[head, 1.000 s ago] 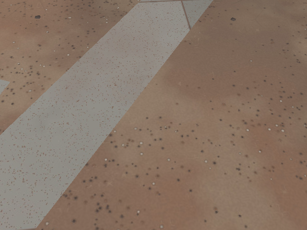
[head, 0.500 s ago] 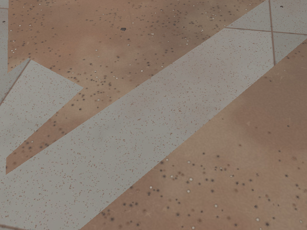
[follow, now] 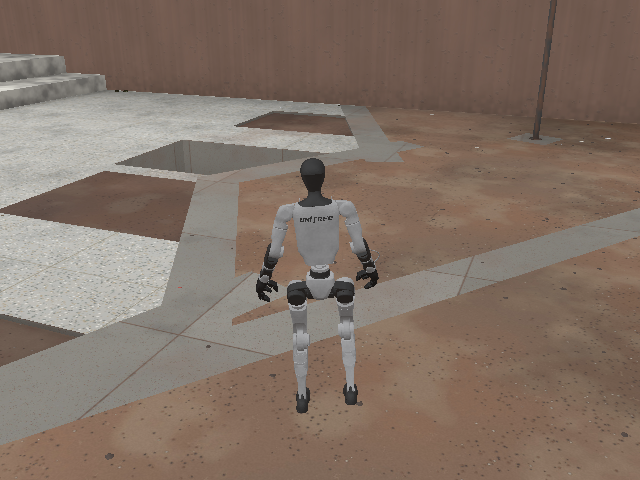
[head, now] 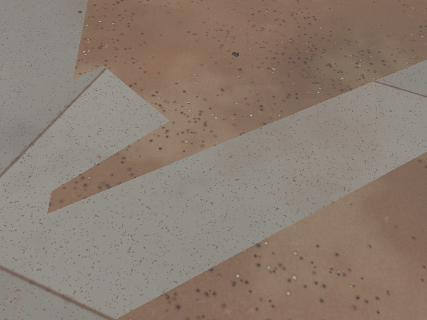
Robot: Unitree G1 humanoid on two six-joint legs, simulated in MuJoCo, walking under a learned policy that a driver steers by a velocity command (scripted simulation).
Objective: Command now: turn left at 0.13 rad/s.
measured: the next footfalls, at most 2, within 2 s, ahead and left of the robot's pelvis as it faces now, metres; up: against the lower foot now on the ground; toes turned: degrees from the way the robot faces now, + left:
right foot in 0.14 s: +0.03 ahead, -0.15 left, +0.00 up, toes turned +0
left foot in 1.18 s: +0.40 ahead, +0.10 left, +0.00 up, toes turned +1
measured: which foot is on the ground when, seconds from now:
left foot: down 0.00-0.78, up 0.80-1.00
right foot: up 0.00-0.12, down 0.14-1.00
